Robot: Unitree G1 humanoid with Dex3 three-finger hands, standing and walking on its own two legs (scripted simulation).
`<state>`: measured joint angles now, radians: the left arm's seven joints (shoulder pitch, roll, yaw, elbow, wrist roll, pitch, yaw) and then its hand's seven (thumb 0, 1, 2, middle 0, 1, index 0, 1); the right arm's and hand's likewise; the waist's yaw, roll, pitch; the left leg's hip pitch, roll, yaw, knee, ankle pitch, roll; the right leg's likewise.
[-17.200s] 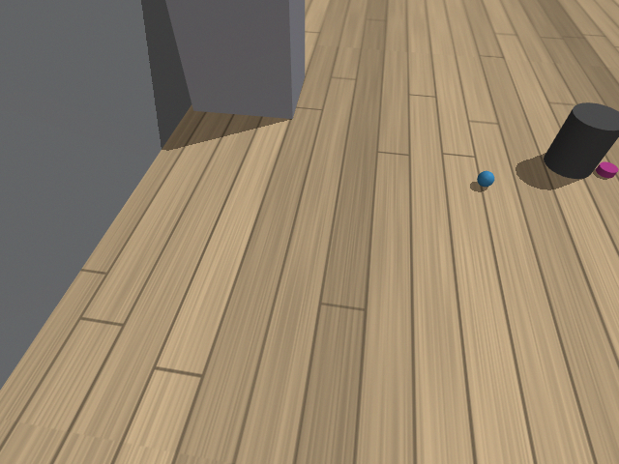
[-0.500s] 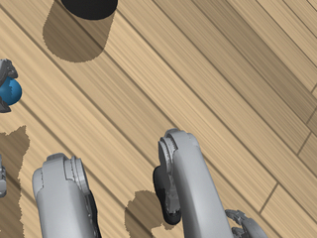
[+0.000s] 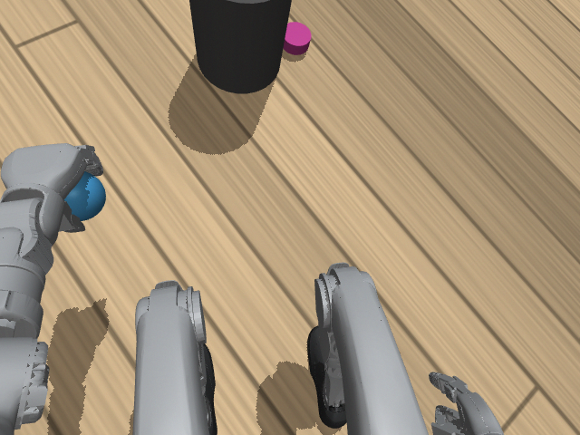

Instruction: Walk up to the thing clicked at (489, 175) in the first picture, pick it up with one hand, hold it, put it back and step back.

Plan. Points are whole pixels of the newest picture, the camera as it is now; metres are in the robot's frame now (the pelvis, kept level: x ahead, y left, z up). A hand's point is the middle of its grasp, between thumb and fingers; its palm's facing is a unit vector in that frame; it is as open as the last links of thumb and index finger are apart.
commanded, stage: lift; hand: left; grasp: from above
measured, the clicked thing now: (77, 195) +0.46 +0.28 -0.13
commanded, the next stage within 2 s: hold in 1.10 s
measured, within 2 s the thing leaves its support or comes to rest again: neither
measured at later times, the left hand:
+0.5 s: hand out of the picture +0.36 +0.26 +0.10, palm faces -0.43 -0.11 -0.90, open 9.9 cm
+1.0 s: hand out of the picture +0.37 +0.25 +0.21, palm faces -0.43 -0.11 -0.90, open 9.9 cm
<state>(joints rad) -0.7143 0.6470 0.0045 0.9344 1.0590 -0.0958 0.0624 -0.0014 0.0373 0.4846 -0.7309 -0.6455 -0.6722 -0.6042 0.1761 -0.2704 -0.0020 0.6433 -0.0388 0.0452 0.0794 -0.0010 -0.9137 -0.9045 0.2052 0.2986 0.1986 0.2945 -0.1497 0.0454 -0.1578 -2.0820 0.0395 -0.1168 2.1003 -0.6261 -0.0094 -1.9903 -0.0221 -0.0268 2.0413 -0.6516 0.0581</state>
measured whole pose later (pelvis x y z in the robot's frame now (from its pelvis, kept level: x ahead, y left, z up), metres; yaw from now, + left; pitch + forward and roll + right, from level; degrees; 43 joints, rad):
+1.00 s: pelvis +0.06 +0.00 +0.29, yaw +4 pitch +12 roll -1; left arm -0.34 0.39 -0.17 0.86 1.01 0.02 0.16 0.00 0.04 0.47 -0.75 -0.63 -0.68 -0.60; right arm 0.25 -0.25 -0.04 0.74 0.02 0.01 -0.05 0.00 -0.90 -0.90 0.20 0.30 0.20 0.29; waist -0.06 0.03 -0.10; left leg -0.77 0.06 0.01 0.96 -0.40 -0.02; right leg -0.73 -0.03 0.00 0.93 -0.40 0.04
